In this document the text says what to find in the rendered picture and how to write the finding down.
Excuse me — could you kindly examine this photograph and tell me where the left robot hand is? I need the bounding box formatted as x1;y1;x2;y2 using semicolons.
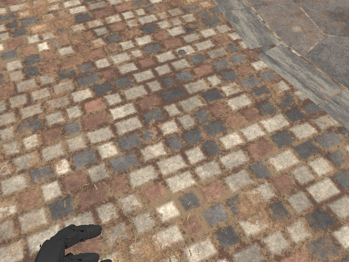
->
34;224;112;262

